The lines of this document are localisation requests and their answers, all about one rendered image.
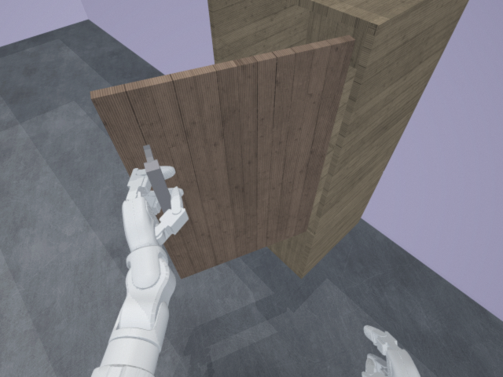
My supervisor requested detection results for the handle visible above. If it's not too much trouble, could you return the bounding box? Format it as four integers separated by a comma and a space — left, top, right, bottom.
143, 145, 171, 213

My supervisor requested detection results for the robot left hand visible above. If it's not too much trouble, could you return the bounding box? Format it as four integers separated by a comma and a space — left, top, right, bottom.
122, 166, 189, 252

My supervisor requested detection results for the cupboard door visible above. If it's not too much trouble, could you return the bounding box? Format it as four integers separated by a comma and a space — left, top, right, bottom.
90, 35, 355, 279

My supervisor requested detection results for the robot left forearm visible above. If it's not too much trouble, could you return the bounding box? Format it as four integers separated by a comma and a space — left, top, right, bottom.
91, 245, 176, 377

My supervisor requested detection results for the robot right hand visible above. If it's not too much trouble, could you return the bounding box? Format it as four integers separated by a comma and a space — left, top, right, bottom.
362, 325, 420, 377

